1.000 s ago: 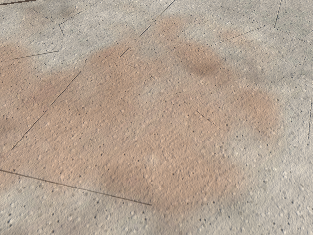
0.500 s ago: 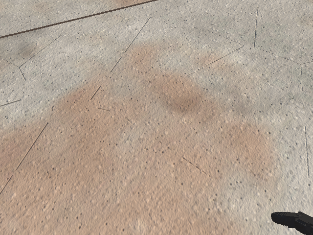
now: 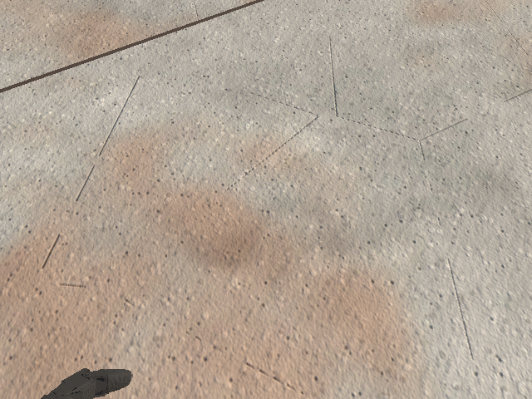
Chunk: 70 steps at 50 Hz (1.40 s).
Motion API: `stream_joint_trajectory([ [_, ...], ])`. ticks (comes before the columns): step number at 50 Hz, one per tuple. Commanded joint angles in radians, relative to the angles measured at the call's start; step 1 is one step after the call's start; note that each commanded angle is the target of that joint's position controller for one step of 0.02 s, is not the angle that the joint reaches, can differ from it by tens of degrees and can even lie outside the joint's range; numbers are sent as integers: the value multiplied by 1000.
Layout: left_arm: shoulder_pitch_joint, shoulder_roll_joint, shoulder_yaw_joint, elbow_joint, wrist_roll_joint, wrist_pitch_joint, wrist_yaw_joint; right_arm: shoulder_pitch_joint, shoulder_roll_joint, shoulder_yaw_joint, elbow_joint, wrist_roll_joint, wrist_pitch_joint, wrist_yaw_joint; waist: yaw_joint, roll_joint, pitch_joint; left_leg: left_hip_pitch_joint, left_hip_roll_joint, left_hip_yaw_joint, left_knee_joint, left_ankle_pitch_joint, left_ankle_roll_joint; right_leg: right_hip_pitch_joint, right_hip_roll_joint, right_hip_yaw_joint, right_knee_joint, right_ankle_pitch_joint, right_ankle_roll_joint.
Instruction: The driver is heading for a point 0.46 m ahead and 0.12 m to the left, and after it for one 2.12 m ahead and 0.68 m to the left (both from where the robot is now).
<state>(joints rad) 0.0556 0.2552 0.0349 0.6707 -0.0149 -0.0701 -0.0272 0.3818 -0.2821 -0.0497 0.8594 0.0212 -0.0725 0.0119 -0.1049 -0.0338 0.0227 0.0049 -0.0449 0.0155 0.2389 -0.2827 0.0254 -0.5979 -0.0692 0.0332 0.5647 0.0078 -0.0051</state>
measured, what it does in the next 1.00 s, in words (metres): walks ahead, turning left: right foot, then left foot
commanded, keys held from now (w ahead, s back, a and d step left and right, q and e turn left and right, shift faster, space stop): w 0.04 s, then w+q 0.46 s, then q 0.42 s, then no key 0.08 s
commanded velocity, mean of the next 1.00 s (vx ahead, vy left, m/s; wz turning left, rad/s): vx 0.35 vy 0.00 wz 0.42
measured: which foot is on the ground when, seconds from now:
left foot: down 0.00-0.10, up 0.12-0.60, down 0.62-1.00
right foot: up 0.00-0.06, down 0.08-0.60, up 0.62-1.00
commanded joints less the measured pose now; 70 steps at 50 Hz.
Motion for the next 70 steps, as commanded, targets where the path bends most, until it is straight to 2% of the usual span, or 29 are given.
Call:
stream_joint_trajectory([
  [1,-80,94,26,-94,-3,-24,-12,9,-185,-45,-29,5,6,-10,41,121,25,11,296,-146,-5,402,143,44,23,-17,-52,-55,-34],
  [3,73,141,54,-53,6,-26,-7,-13,-187,-43,-30,8,15,-15,136,113,-65,-11,253,-107,182,649,109,291,66,-54,-107,-70,-77],
  [4,238,194,77,-14,14,-26,3,-18,-152,-28,-42,-3,15,-16,210,84,-185,-136,201,-76,394,589,76,557,4,2,-76,-46,-118],
  [5,373,297,100,0,36,-20,14,55,-53,5,-76,-21,1,-13,216,-121,-353,-501,70,-11,782,181,8,957,-264,367,-67,-85,-238],
  [6,404,254,89,14,22,-13,12,84,-53,10,-64,-3,-17,-9,218,-246,-441,-684,5,-113,979,-303,-5,1019,-360,671,-209,-253,-315],
  [7,353,191,68,14,15,-12,13,7,-151,-19,-74,22,-24,-6,226,-137,-276,-773,62,-153,1055,-259,2,893,-324,561,-242,-342,-267],
  [10,181,101,39,14,21,-26,8,-85,-135,-30,-91,6,-4,-11,135,-70,-56,-697,168,-120,936,-40,-4,538,-206,245,-350,-220,-194],
  [16,161,123,56,73,36,-56,18,-103,-70,-29,-102,3,39,-15,94,-25,5,-701,177,-148,804,180,-41,451,-179,-6,-442,33,-192],
  [26,260,191,75,148,7,0,43,-377,-33,-8,-234,-3,26,48,181,5,89,-736,129,14,392,263,20,689,-211,-205,-355,281,-139],
  [28,236,219,81,137,1,22,57,-327,-62,-25,-246,-12,26,58,137,-43,26,-615,56,85,385,174,47,711,-202,-233,-204,673,-108],
  [30,201,230,82,120,-8,36,70,-102,-139,-68,-199,-11,24,50,14,-50,-106,-313,-22,98,307,226,97,639,-157,-251,106,768,-60],
  [31,206,207,72,108,-2,25,69,9,-208,-95,-178,-15,30,26,-46,29,-179,-54,38,-22,240,477,145,447,-98,-256,377,474,3],
  [32,328,62,29,66,58,3,49,-28,-324,-106,-194,-28,37,7,90,312,-289,341,337,-459,345,961,334,-4,92,-209,769,-642,80],
  [33,316,138,30,78,34,-22,33,1,-280,-94,-239,-35,32,11,19,176,-533,404,438,-701,260,907,445,-45,127,45,924,-726,78],
  [34,200,180,44,47,-7,-26,29,-50,-229,-81,-248,-31,31,15,-3,104,-435,318,382,-553,227,871,393,-89,71,85,900,-634,56],
  [36,144,166,42,38,14,-16,51,-164,-158,-64,-254,1,35,7,65,17,-193,21,287,-396,165,714,305,-101,9,52,744,-498,55],
  [37,159,178,49,36,20,0,57,-198,-146,-59,-265,-9,40,1,104,35,-155,-107,261,-362,130,693,294,-30,-4,58,698,-464,58],
  [40,203,141,43,38,26,32,64,-230,-168,-67,-274,-28,46,-5,148,80,-145,-272,219,-300,105,746,281,72,18,34,548,-422,83],
  [46,100,129,35,11,22,52,64,-230,-190,-73,-278,-10,89,-41,117,133,-183,-304,160,-324,128,435,209,119,65,52,298,-245,111],
  [53,105,124,39,1,22,23,37,-225,-122,-39,-269,-12,103,-38,125,186,-142,-263,143,-404,259,321,135,316,61,29,-129,-98,38],
  [54,110,168,46,-8,40,18,39,-179,-87,-28,-263,-23,100,-39,106,116,-145,-310,92,-366,330,181,79,406,-53,127,-180,44,-6],
  [55,74,240,57,-30,57,24,46,-91,-58,-19,-260,-41,93,-37,29,-125,-142,-418,-45,-228,492,-194,15,482,-234,311,-177,327,-118],
  [56,104,187,46,-4,71,27,43,-132,-108,-31,-277,-37,84,-39,63,-241,-136,-485,-49,-169,609,-355,-35,436,-332,466,-220,324,-274],
  [57,108,163,41,-8,59,24,40,-163,-171,-50,-268,-28,85,-42,97,-170,-123,-499,-23,-182,739,-352,-62,437,-309,453,-221,280,-294],
  [59,88,160,41,-4,30,27,41,-175,-158,-58,-239,-18,107,-48,98,-93,-111,-530,-13,-180,841,-294,-98,456,-226,324,-191,244,-229],
  [63,48,128,34,12,24,53,41,-189,-40,-18,-227,-16,117,-40,93,-141,-112,-374,25,-76,562,-201,-126,417,-110,150,-174,257,-168],
  [67,93,130,33,40,9,66,39,-172,-51,-23,-191,-12,114,-32,96,-158,-122,-198,20,-29,154,86,-90,430,-99,155,-145,137,-155],
  [69,138,112,22,53,25,47,31,-182,-126,-32,-203,-36,114,-37,122,-48,-129,-65,124,-144,148,297,-30,324,-64,130,-124,-59,-61],
  [70,171,83,16,55,36,35,24,-198,-161,-42,-184,-38,115,-37,173,121,-125,-125,149,-166,195,233,26,328,19,38,-126,-190,-9],
])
